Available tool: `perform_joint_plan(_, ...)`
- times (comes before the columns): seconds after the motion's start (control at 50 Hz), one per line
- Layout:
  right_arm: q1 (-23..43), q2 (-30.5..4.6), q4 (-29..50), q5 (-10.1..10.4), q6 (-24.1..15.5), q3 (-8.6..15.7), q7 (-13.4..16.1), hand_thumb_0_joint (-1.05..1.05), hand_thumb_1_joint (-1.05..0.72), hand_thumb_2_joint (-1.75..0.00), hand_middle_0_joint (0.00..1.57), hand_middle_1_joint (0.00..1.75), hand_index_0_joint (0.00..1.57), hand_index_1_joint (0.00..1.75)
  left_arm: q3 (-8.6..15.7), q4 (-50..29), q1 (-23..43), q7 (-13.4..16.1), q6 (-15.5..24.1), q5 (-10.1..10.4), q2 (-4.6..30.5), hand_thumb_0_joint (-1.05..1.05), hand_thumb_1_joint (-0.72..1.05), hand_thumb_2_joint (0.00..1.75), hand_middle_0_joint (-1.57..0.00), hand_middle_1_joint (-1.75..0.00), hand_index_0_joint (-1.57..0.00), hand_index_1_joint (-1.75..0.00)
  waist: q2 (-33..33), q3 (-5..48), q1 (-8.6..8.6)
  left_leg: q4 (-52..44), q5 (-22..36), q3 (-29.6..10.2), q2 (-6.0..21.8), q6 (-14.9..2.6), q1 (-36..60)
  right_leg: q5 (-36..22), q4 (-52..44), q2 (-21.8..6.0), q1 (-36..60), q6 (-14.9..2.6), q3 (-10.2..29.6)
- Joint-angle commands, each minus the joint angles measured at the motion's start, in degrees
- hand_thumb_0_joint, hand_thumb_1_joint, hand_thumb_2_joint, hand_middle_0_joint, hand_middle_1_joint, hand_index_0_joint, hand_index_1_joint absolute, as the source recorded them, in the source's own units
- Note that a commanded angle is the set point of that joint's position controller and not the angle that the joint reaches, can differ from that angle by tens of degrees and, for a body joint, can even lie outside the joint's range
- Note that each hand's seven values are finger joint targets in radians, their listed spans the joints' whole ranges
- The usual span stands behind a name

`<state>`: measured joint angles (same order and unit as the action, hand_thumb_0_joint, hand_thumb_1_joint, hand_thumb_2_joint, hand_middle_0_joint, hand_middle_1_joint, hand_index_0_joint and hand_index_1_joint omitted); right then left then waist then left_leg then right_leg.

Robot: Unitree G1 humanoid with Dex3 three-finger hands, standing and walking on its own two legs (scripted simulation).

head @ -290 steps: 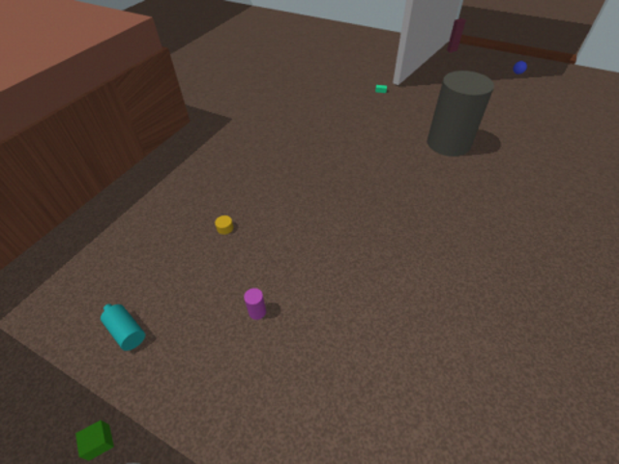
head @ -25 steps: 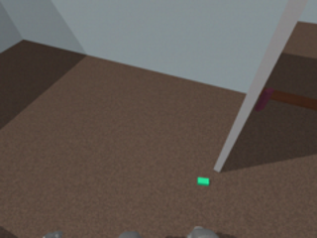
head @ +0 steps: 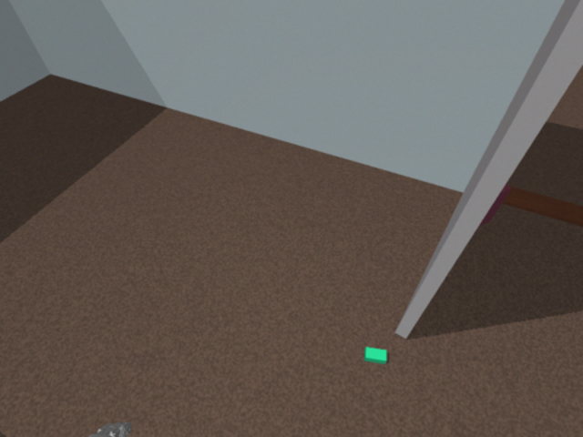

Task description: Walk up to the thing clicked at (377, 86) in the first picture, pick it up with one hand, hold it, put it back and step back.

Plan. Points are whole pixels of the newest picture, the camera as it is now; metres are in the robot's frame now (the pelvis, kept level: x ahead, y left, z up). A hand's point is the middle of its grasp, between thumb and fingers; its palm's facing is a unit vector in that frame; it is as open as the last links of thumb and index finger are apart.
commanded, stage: walk up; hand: right
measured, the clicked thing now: (375, 355) +0.48 -0.25 -0.75
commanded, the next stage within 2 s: stand in 0.92 s
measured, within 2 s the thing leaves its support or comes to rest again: neither
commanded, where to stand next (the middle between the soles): +0.06 +0.02 m, yaw +0 degrees
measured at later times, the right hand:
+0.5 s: hand out of the picture +0.10 -0.25 -0.15, palm faces -0.02 +0.95 -0.32, open 7.4 cm
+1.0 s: hand out of the picture +0.10 -0.25 -0.15, palm faces -0.02 +0.95 -0.32, open 7.4 cm
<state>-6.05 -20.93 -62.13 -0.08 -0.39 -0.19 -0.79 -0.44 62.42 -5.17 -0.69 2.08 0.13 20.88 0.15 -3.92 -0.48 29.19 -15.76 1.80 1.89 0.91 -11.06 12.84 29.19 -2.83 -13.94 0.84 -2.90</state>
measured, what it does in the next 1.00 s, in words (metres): stands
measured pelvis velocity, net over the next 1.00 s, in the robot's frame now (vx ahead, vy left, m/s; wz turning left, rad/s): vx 0.02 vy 0.00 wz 0.00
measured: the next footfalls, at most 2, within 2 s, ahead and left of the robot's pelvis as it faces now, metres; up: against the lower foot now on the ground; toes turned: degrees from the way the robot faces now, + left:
none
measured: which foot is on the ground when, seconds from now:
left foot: down 0.00-1.00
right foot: down 0.00-1.00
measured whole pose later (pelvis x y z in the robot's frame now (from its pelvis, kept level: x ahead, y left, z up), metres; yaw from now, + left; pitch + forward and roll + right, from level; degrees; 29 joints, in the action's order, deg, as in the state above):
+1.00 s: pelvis +0.02 +0.00 +0.01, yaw +0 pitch -2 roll +0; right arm -5.0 -19.6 -65.8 -0.7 0.0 0.5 -0.6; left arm 0.2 65.9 -4.2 -0.4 1.2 -0.6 20.0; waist -0.3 -2.6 -0.1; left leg 18.2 -11.4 1.7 1.9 1.4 -4.6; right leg 9.1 19.0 -2.4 -7.7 1.0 -3.5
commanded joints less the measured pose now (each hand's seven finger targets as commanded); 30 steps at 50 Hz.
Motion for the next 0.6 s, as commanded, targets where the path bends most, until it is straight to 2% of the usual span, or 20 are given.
perform_joint_plan(0.0, 2.5, -12.4, 1.7, 0.2, -1.0, 2.7, 0.7, 0.00, -0.90, -0.90, 0.20, 0.30, 0.20, 0.30, 2.5, -1.5, 3.1, 1.1, 0.9, 0.0, 12.8, 0.00, 0.90, 0.90, -0.20, -0.30, -0.20, -0.30, -1.4, 6.6, 0.18, -8.2, 9.6, -5.3, 5.6, -3.23, 1.0, -9.4, -6.9, -5.1, 5.4, -2.80, 5.8)
perform_joint_plan(0.18, 5.2, -11.8, 0.2, 0.0, -0.7, 2.9, 0.5, 0.00, -0.90, -0.90, 0.20, 0.30, 0.20, 0.30, 2.4, 0.5, 4.3, 1.1, 0.9, -0.4, 12.5, 0.00, 0.90, 0.90, -0.20, -0.30, -0.20, -0.30, -0.3, 5.6, 0.54, -11.7, 8.7, -4.6, 5.5, -2.42, 2.9, -9.3, -10.8, -4.9, 6.1, -1.70, 5.4)
perform_joint_plan(0.26, 5.4, -11.8, 0.0, -0.2, -0.7, 3.0, 0.4, 0.00, -0.90, -0.90, 0.20, 0.30, 0.20, 0.30, 2.3, 0.7, 4.3, 1.2, 1.0, -0.5, 12.3, 0.00, 0.90, 0.90, -0.20, -0.30, -0.20, -0.30, -0.4, 6.5, 0.55, -12.5, 9.2, -4.9, 5.7, -2.30, 3.4, -9.0, -11.2, -4.8, 7.2, -1.64, 5.0)
perform_joint_plan(0.34, 5.5, -11.6, 0.0, -0.2, -0.8, 3.0, 0.5, 0.00, -0.90, -0.90, 0.20, 0.30, 0.20, 0.30, 2.4, 0.7, 3.9, 1.2, 0.9, -0.6, 12.4, 0.00, 0.90, 0.90, -0.20, -0.30, -0.20, -0.30, -0.6, 7.9, 0.59, -12.7, 12.5, -4.7, 5.9, -2.17, 4.9, -11.9, -11.0, -5.0, 8.5, -1.76, 4.7)
perform_joint_plan(0.52, 4.4, -11.2, -0.4, -0.2, -0.5, 3.2, 0.6, 0.00, -0.90, -0.90, 0.20, 0.30, 0.20, 0.30, 2.5, 0.7, 3.4, 1.4, 0.8, -0.6, 12.2, 0.00, 0.90, 0.90, -0.20, -0.30, -0.20, -0.30, 0.1, 7.2, 0.51, -12.5, 12.7, -4.2, 5.5, -2.02, 4.8, -13.2, -11.5, -5.3, 8.7, -1.73, 4.6)
perform_joint_plan(0.58, 4.4, -11.0, -0.2, -0.3, -0.4, 3.2, 0.6, 0.00, -0.90, -0.90, 0.20, 0.30, 0.20, 0.30, 2.5, 0.6, 3.4, 1.5, 0.7, -0.7, 12.1, 0.00, 0.90, 0.90, -0.20, -0.30, -0.20, -0.30, -0.5, 6.7, 0.56, -13.0, 11.6, -4.5, 5.5, -2.06, 4.3, -11.6, -11.8, -5.3, 8.6, -1.75, 4.5)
